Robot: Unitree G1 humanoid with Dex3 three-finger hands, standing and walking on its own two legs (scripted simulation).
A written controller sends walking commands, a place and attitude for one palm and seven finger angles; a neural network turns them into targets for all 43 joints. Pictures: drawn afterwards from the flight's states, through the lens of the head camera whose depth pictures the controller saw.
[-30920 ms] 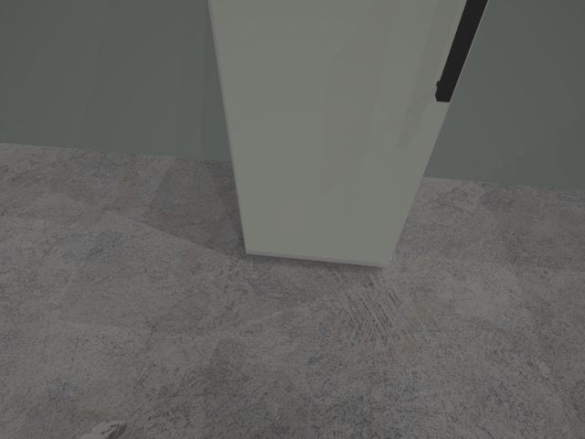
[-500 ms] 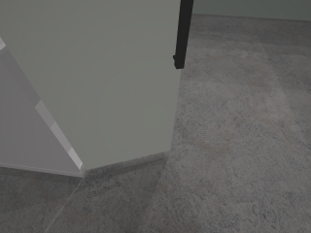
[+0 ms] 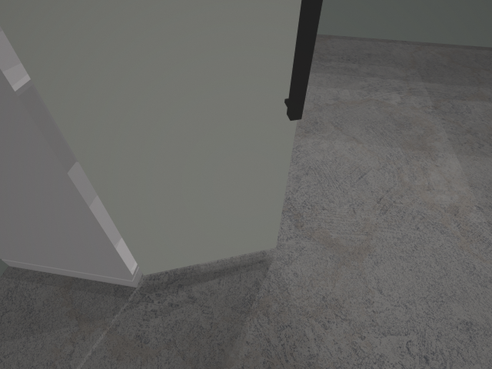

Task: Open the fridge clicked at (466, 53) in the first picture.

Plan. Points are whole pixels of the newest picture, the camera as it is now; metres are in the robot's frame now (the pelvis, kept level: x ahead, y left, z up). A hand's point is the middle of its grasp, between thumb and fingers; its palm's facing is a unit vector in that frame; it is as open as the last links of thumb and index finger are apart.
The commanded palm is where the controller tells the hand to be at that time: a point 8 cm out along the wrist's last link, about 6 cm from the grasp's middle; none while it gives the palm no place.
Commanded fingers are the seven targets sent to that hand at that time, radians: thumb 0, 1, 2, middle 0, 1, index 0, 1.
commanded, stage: look to check the result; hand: right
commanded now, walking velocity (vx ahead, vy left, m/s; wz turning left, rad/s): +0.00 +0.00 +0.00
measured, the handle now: (304, 16) +0.68 -0.05 +0.27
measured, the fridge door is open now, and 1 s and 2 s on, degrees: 67 67 67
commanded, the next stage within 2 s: stand and wait in 0.50 s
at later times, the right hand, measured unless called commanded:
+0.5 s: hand out of the picture +0.04 -0.19 -0.17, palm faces -0.02 +0.97 -0.24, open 7.4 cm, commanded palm none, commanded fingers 0.00 -0.90 -0.90 0.20 0.30 0.20 0.30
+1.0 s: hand out of the picture +0.10 -0.22 -0.16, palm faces -0.04 +0.96 -0.29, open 7.4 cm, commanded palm none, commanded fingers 0.00 -0.90 -0.90 0.20 0.30 0.20 0.30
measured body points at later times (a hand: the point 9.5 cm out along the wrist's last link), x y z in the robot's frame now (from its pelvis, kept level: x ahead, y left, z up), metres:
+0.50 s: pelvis +0.01 +0.01 +0.00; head +0.03 +0.01 +0.45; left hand +0.05 +0.26 -0.15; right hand +0.04 -0.24 -0.15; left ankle -0.01 +0.11 -0.74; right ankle +0.04 -0.08 -0.74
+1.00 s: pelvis +0.03 +0.01 +0.00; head +0.05 +0.01 +0.45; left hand +0.08 +0.29 -0.14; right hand +0.10 -0.27 -0.14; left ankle -0.01 +0.11 -0.74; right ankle +0.04 -0.08 -0.74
